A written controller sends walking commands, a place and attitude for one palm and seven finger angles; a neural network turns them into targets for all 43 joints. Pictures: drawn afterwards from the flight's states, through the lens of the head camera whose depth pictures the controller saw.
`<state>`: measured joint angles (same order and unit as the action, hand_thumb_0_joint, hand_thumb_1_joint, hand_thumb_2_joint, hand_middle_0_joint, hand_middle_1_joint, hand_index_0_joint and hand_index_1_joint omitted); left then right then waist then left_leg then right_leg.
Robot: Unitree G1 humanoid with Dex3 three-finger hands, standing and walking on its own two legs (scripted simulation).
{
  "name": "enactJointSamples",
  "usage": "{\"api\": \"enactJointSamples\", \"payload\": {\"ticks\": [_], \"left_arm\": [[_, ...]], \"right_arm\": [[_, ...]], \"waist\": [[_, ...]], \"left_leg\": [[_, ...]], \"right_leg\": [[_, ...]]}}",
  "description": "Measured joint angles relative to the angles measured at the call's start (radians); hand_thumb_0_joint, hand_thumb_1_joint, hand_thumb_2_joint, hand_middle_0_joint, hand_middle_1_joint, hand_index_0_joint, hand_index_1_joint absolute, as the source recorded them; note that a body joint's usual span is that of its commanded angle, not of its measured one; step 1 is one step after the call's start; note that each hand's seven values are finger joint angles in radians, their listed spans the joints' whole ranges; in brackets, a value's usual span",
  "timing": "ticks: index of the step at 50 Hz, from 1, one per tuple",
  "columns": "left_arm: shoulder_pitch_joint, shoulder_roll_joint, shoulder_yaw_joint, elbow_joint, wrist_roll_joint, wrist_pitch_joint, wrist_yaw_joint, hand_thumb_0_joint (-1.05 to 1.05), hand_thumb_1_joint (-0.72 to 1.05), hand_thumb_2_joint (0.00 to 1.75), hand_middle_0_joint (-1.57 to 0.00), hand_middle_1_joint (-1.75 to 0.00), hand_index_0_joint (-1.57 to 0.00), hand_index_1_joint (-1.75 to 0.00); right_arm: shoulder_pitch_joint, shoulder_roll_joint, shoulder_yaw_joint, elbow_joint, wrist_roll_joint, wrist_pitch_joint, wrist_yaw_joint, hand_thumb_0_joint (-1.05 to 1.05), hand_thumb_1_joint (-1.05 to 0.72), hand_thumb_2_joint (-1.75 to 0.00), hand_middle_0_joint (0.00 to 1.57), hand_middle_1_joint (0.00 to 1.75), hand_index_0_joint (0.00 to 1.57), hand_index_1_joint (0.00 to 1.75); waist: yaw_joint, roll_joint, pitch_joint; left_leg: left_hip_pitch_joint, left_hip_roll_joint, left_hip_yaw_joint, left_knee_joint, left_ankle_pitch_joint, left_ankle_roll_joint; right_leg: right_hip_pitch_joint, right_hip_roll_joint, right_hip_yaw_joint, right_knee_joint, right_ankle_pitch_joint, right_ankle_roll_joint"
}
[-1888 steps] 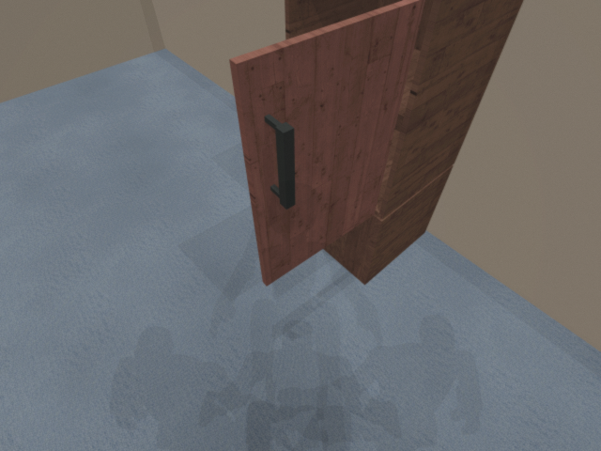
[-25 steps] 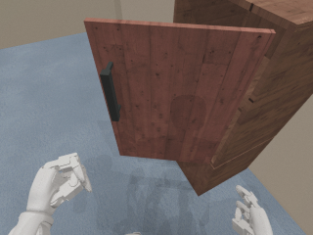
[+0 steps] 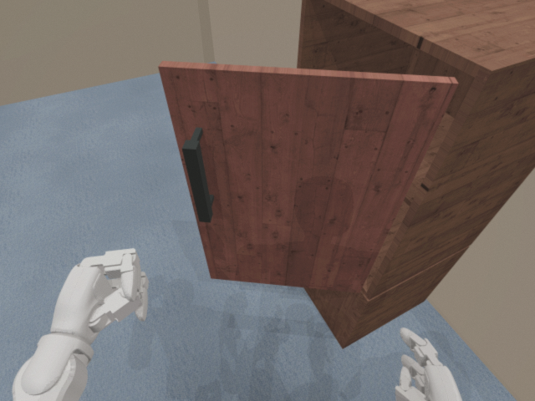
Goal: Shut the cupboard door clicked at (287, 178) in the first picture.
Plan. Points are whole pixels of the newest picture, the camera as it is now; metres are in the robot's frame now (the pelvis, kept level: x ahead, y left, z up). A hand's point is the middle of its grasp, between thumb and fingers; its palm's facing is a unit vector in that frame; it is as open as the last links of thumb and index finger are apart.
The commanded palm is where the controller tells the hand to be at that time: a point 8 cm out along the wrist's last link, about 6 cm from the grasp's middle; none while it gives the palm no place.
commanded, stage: raise the hand and make a fist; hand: left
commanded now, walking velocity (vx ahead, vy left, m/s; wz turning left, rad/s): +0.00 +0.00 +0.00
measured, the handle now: (202, 177) +0.45 +0.15 +0.09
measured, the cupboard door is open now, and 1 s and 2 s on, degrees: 57 57 57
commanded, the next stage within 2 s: bring the fist close to the handle in 0.20 s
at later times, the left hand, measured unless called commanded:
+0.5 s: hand (157, 292) +0.23 +0.16 +0.09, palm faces -0.02 -1.00 -0.07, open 3.1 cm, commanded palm +0.22 +0.22 +0.10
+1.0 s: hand (187, 246) +0.30 +0.14 +0.09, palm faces -0.04 -1.00 -0.04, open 3.1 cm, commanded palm +0.28 +0.20 +0.10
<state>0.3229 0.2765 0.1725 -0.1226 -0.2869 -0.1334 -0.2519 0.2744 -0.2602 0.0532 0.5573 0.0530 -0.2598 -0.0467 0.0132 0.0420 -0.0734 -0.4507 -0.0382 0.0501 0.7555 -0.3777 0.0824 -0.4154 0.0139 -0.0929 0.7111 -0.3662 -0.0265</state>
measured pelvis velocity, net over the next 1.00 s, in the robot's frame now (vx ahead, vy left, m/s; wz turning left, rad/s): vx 0.00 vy -0.03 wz -0.01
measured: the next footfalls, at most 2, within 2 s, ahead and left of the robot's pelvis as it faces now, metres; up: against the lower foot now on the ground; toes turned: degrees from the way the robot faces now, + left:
none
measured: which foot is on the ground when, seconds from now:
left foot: down 0.00-1.00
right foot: down 0.00-1.00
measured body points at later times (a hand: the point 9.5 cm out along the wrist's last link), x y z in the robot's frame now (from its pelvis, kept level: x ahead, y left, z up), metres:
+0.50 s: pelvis -0.01 -0.02 +0.00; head +0.00 -0.03 +0.45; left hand +0.23 +0.22 +0.10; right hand +0.17 -0.25 -0.07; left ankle +0.01 +0.06 -0.71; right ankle +0.00 -0.10 -0.71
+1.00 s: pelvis +0.00 -0.03 +0.00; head +0.02 -0.04 +0.45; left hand +0.30 +0.20 +0.10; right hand +0.16 -0.27 -0.08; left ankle +0.01 +0.06 -0.71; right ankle +0.00 -0.10 -0.71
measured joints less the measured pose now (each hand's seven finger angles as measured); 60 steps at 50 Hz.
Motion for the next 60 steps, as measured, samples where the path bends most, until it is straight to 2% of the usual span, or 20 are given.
{"api": "enactJointSamples", "payload": {"ticks": [9,19,29,36,41,60], "left_arm": [[0.012,-0.005,-0.006,-0.004,0.011,-0.029,0.015,0.02,0.9,0.9,-1.3,-1.5,-1.3,-1.5],[0.0,-0.005,-0.012,0.014,0.011,-0.029,0.013,0.02,0.9,0.9,-1.3,-1.5,-1.3,-1.5],[-0.15,-0.002,-0.018,0.129,0.018,-0.02,0.013,0.02,0.9,0.9,-1.3,-1.5,-1.3,-1.5],[-0.203,0.005,0.014,0.199,0.007,-0.017,0.004,0.02,0.9,0.9,-1.3,-1.5,-1.3,-1.5],[-0.25,-0.001,0.009,0.241,0.011,-0.025,0.007,0.02,0.9,0.9,-1.3,-1.5,-1.3,-1.5],[-0.448,-0.029,-0.026,0.413,0.049,-0.041,0.066,0.02,0.9,0.9,-1.3,-1.5,-1.3,-1.5]], "right_arm": [[-0.002,-0.003,-0.007,0.006,-0.004,0.001,0.003,0.01,-0.9,-0.9,0.21,0.3,0.21,0.3],[-0.01,0.004,0.003,0.006,-0.004,0.0,-0.002,0.01,-0.9,-0.9,0.21,0.3,0.21,0.3],[-0.023,0.001,0.006,0.031,-0.003,0.014,-0.008,0.01,-0.9,-0.9,0.21,0.3,0.21,0.3],[-0.014,-0.006,-0.004,0.028,0.0,0.031,-0.004,0.01,-0.9,-0.9,0.21,0.3,0.21,0.3],[-0.013,-0.016,-0.013,0.033,0.003,0.039,-0.006,0.01,-0.9,-0.9,0.21,0.3,0.21,0.3],[-0.019,0.0,-0.013,0.049,0.004,0.1,0.01,0.01,-0.9,-0.9,0.21,0.3,0.21,0.3]], "waist": [[-0.001,-0.004,0.01],[0.0,0.006,0.014],[-0.003,0.004,0.018],[-0.011,-0.002,0.01],[-0.011,-0.003,0.016],[-0.02,-0.01,0.018]], "left_leg": [[0.005,0.003,-0.003,-0.001,0.005,-0.007],[0.001,0.007,-0.011,0.004,0.009,-0.017],[-0.003,0.012,-0.014,-0.001,0.014,-0.03],[0.005,0.02,-0.006,-0.014,0.014,-0.038],[0.001,0.02,-0.006,-0.013,0.013,-0.039],[0.002,0.016,0.007,-0.033,0.017,-0.034]], "right_leg": [[0.003,0.003,-0.003,0.003,0.002,-0.007],[0.0,0.006,-0.012,0.01,0.0,-0.018],[-0.008,0.011,-0.014,0.015,-0.001,-0.031],[-0.008,0.02,-0.004,0.009,-0.001,-0.037],[-0.013,0.02,-0.005,0.01,-0.002,-0.039],[-0.02,0.017,0.01,0.001,0.001,-0.034]]}}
